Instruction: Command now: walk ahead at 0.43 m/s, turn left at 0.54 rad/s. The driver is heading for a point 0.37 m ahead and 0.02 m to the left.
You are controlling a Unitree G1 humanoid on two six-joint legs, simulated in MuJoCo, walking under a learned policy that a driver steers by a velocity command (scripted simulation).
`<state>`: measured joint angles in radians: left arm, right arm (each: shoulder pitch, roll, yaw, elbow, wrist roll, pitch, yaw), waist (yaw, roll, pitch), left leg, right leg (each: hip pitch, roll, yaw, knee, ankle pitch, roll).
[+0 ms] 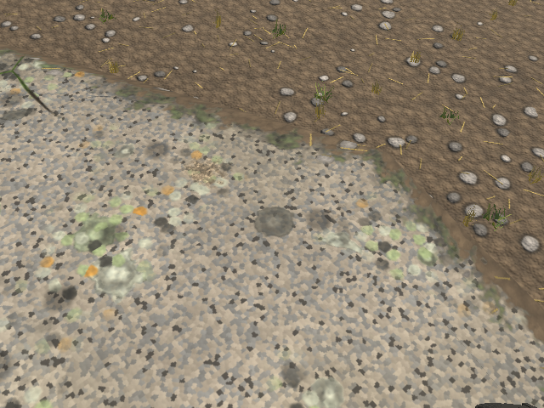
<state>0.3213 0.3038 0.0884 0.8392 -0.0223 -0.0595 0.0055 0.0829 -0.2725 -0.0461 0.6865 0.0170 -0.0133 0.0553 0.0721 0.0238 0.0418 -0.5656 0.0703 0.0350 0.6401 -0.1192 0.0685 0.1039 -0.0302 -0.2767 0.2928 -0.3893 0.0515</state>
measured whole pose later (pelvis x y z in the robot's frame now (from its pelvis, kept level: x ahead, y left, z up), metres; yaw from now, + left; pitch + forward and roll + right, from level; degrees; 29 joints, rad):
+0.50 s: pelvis +0.18 +0.02 +0.01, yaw +9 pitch +1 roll +2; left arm 0.16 0.27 0.04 0.78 0.01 -0.03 0.01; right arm 0.17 -0.25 -0.02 0.78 -0.01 -0.02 0.00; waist 0.00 -0.04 0.01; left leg -0.18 -0.12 -0.05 0.44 -0.27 0.07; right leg -0.38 -0.06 0.05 0.52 -0.08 0.03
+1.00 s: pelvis +0.22 +0.00 +0.01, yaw +9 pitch -1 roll +0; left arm 0.08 0.24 0.04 0.93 0.00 -0.01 0.01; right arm 0.22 -0.25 -0.03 0.96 -0.01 0.02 -0.03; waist -0.01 0.00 0.04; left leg -0.09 -0.04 -0.07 0.47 -0.35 0.02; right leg -0.27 0.02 0.01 0.50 -0.21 -0.01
